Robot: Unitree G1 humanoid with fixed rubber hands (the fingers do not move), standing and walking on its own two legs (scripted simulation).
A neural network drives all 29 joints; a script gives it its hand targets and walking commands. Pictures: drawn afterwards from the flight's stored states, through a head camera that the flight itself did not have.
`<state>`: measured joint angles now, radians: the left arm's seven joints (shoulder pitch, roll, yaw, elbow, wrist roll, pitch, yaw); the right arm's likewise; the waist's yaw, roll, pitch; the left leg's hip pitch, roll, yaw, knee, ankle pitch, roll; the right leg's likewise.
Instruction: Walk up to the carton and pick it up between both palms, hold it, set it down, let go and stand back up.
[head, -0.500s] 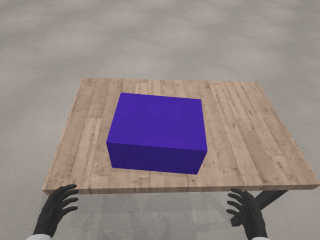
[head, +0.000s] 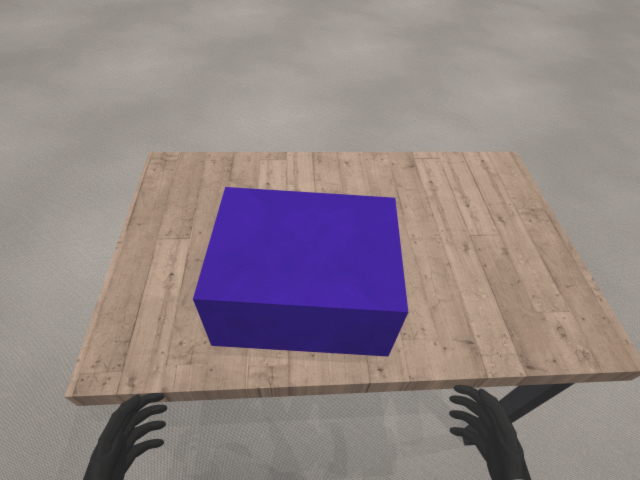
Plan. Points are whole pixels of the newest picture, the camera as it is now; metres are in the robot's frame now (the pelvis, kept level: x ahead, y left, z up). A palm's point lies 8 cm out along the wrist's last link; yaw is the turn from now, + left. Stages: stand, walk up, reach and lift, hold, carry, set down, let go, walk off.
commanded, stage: set down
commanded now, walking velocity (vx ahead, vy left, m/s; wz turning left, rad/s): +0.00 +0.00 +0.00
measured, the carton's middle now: (305, 270) +0.43 +0.04 -0.05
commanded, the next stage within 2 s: let go in 1.04 s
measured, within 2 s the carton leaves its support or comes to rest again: neither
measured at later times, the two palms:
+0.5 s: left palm out of the picture +0.13 +0.25 -0.06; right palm out of the picture +0.14 -0.20 -0.06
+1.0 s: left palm out of the picture +0.14 +0.24 -0.08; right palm out of the picture +0.14 -0.21 -0.08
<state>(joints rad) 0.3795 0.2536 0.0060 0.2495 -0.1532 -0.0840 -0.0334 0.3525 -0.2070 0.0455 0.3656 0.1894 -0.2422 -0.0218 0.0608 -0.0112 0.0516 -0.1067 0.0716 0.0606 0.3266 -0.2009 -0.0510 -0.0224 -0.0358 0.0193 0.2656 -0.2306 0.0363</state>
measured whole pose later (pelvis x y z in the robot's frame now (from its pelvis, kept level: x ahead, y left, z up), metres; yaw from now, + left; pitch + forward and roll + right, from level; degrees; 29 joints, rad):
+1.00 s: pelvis -0.01 +0.00 +0.00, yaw +0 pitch -2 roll +0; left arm 0.23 0.24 0.00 0.46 -0.05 0.11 -0.02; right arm 0.22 -0.16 0.01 0.66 0.01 -0.20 0.00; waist 0.01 -0.01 0.07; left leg -0.12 0.07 0.05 0.37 -0.21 -0.05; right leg -0.05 -0.04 0.02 0.33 -0.25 0.04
